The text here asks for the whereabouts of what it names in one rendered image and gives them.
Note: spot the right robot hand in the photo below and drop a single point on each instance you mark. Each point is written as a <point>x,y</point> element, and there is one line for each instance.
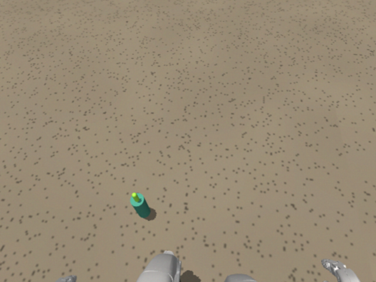
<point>339,270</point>

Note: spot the bottle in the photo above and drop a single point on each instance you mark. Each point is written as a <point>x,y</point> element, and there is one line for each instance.
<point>139,203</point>

